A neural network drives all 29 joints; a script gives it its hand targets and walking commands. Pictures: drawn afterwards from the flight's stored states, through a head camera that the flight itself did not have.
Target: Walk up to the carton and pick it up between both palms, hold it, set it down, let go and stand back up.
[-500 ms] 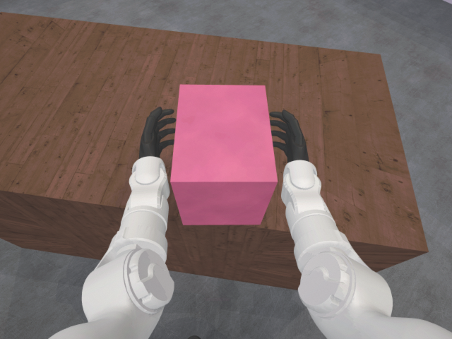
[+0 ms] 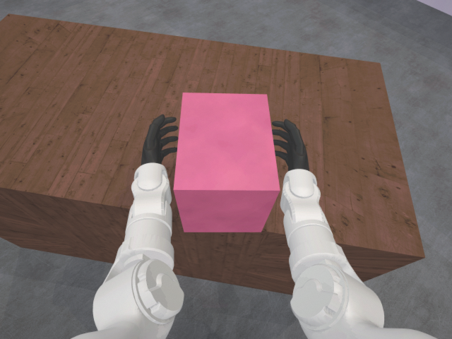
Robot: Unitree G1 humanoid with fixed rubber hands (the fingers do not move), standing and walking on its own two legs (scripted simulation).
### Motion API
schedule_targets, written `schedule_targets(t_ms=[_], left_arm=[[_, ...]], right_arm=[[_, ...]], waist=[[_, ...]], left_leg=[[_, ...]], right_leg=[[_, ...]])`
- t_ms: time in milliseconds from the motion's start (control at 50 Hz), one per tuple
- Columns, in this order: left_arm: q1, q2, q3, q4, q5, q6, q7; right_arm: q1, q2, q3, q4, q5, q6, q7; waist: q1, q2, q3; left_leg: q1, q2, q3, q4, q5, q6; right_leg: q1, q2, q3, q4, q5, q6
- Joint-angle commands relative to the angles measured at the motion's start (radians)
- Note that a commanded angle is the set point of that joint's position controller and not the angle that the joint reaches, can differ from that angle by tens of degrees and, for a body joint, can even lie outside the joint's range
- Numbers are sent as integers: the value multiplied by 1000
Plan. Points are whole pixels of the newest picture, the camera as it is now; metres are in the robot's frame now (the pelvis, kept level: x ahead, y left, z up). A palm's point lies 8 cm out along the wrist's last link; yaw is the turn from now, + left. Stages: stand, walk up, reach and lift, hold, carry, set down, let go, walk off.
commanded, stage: reach and lift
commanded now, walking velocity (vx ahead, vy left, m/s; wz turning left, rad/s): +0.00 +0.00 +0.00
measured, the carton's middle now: (223, 165) +0.44 +0.05 -0.02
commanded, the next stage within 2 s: none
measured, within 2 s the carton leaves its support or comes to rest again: leaves its support in 1.68 s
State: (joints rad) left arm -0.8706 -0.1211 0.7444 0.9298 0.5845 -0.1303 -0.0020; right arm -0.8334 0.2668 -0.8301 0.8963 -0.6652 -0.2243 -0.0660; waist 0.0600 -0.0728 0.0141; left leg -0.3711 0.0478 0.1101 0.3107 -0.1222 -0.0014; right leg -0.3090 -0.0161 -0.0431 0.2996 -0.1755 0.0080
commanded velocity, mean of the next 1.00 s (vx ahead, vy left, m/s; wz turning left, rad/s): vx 0.00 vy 0.00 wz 0.00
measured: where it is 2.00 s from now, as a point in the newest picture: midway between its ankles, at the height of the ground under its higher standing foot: outside the picture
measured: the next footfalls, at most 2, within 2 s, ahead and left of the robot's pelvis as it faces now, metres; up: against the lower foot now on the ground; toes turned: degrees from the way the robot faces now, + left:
none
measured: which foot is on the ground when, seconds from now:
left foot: down 0.00-1.00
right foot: down 0.00-1.00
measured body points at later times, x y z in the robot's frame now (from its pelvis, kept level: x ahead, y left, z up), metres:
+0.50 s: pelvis +0.00 +0.00 +0.00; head +0.09 +0.03 +0.44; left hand +0.43 +0.17 +0.03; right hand +0.43 -0.08 +0.04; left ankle +0.01 +0.12 -0.75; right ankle -0.03 -0.12 -0.75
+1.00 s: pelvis +0.00 +0.00 +0.00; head +0.09 +0.03 +0.44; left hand +0.43 +0.17 +0.03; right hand +0.43 -0.08 +0.04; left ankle +0.01 +0.12 -0.75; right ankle -0.03 -0.12 -0.75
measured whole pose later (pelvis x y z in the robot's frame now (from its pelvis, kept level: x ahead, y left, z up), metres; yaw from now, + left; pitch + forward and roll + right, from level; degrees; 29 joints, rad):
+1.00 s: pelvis +0.00 +0.00 +0.00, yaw +0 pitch +11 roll +0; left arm -0.85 -0.11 0.69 0.92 0.54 -0.12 0.01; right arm -0.81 0.23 -0.74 0.95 -0.58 -0.26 -0.10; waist 0.06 -0.07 0.00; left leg -0.37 0.05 0.12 0.30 -0.11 0.00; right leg -0.31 -0.02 -0.06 0.29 -0.17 0.00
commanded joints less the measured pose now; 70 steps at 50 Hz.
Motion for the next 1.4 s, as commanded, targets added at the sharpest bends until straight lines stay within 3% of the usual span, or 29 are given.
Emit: schedule_targets(t_ms=[0, 40, 220, 280, 320, 360, 460, 640, 760, 880, 1020, 1200, 1240, 1380], left_arm=[[-410, -337, -194, 4, 25, -7, -55], [-394, -345, -189, 18, 28, 0, -52], [-392, -340, -190, 8, 32, -13, -50], [-403, -335, -207, -3, 16, -13, -54], [-387, -343, -200, 8, 20, -13, -61], [-408, -330, -209, -1, 17, -15, -62], [-402, -350, -211, 26, 16, -22, -63], [-392, -343, -201, 38, 13, -11, -75], [-392, -358, -226, 35, 9, -6, -68], [-381, -360, -233, 28, -7, -11, -67], [-390, -401, -298, 39, -38, -26, -60], [-383, -394, -341, 46, -82, -43, -72], [-379, -404, -356, 58, -84, -51, -73], [-376, -415, -401, 79, -118, -50, -74]], right_arm=[[-423, 373, 225, 87, -39, -53, 126], [-407, 360, 208, 104, -45, -52, 125], [-421, 371, 232, 88, -33, -59, 123], [-417, 385, 238, 97, -34, -60, 117], [-413, 385, 253, 91, -26, -65, 113], [-419, 393, 256, 105, -28, -67, 112], [-414, 401, 266, 114, -25, -73, 116], [-417, 409, 297, 108, -14, -69, 109], [-413, 401, 306, 127, 2, -78, 109], [-410, 414, 353, 128, 22, -82, 107], [-426, 411, 377, 143, 45, -109, 100], [-411, 433, 455, 166, 78, -127, 79], [-417, 453, 485, 154, 88, -136, 75], [-429, 440, 542, 158, 130, -137, 63]], waist=[[12, 102, -596], [17, 93, -569], [22, 79, -568], [2, 73, -575], [15, 70, -578], [6, 72, -583], [13, 74, -569], [20, 50, -552], [23, 89, -565], [39, 59, -576], [25, 93, -613], [11, 62, -609], [23, 65, -643], [14, 65, -616]], left_leg=[[361, -22, 57, 94, 562, -8], [382, -18, 50, 99, 569, -14], [290, -32, 61, 71, 483, 2], [281, -36, 57, 70, 476, 4], [256, -39, 60, 66, 466, 7], [243, -38, 59, 61, 467, 8], [267, -31, 59, 52, 446, 2], [204, -35, 68, 35, 410, 21], [261, -30, 62, 45, 445, 1], [208, -32, 67, 42, 432, 13], [305, -18, 56, 71, 526, -14], [204, -26, 52, 48, 450, -2], [177, -31, 57, 42, 430, 3], [206, -22, 45, 39, 398, -4]], right_leg=[[121, 52, -69, 14, 256, 26], [85, 53, -75, -6, 208, 22], [173, 39, -61, 13, 275, 26], [198, 35, -58, 21, 312, 30], [217, 34, -54, 23, 331, 37], [232, 32, -50, 35, 371, 35], [212, 30, -61, 20, 315, 31], [273, 25, -48, 32, 368, 38], [221, 30, -57, 20, 327, 25], [273, 26, -47, 41, 399, 31], [203, 39, -60, 19, 371, 16], [315, 21, -41, 52, 519, 28], [342, 21, -37, 64, 559, 31], [313, 28, -39, 50, 520, 28]])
